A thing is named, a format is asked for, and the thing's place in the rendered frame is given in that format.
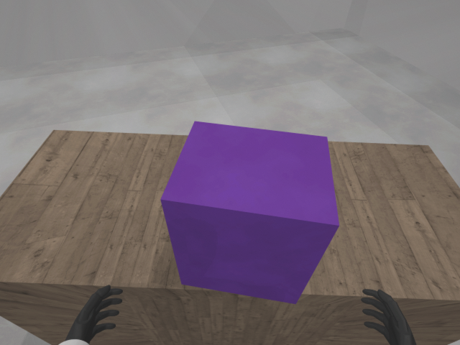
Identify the pedestal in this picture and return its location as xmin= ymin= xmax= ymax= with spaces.
xmin=0 ymin=130 xmax=460 ymax=345

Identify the carton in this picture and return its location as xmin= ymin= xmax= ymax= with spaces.
xmin=160 ymin=121 xmax=339 ymax=304

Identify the robot right hand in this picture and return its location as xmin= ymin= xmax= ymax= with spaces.
xmin=361 ymin=289 xmax=416 ymax=345

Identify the robot left hand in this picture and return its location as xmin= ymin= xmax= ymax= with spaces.
xmin=65 ymin=285 xmax=123 ymax=344

